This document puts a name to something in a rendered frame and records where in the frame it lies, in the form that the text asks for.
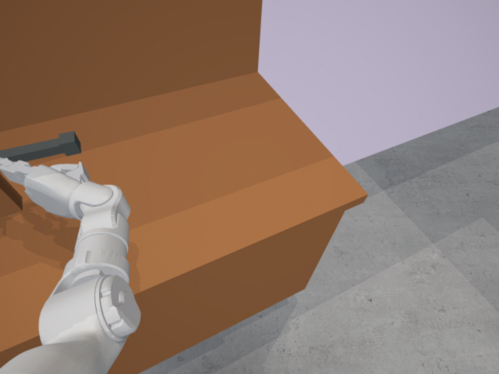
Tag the robot left forearm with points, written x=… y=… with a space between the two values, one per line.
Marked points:
x=103 y=239

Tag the left robot upper arm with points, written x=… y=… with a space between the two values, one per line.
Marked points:
x=83 y=329

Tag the tap lever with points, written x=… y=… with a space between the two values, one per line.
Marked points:
x=67 y=143

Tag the counter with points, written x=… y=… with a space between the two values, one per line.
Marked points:
x=232 y=198

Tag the robot left hand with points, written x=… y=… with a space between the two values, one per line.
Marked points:
x=48 y=187

